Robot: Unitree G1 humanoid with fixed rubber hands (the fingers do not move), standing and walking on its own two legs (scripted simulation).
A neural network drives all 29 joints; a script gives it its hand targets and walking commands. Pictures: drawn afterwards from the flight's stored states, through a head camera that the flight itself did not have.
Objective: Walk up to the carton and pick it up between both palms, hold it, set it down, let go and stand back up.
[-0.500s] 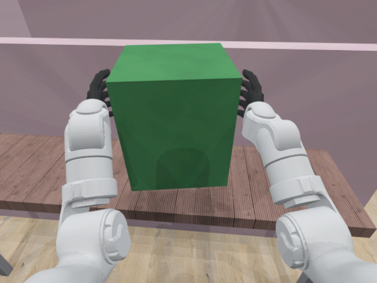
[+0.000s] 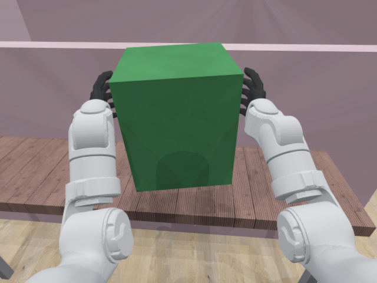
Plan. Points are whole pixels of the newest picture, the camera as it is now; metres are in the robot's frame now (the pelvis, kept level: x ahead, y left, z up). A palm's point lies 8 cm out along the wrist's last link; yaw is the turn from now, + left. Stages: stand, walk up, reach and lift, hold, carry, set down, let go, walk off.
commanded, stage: hold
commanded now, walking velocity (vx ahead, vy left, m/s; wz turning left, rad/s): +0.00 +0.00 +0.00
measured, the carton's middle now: (179, 115) +0.42 -0.01 +0.23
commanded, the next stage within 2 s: none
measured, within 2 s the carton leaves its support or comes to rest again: neither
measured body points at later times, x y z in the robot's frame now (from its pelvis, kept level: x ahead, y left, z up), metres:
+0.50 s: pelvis +0.00 +0.00 +0.00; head -0.08 +0.02 +0.44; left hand +0.40 +0.14 +0.28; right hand +0.37 -0.16 +0.28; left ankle +0.02 +0.11 -0.75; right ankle +0.03 -0.11 -0.75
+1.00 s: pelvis +0.01 -0.01 +0.00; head -0.07 +0.01 +0.44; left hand +0.40 +0.14 +0.28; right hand +0.37 -0.16 +0.27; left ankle +0.02 +0.11 -0.75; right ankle +0.03 -0.11 -0.75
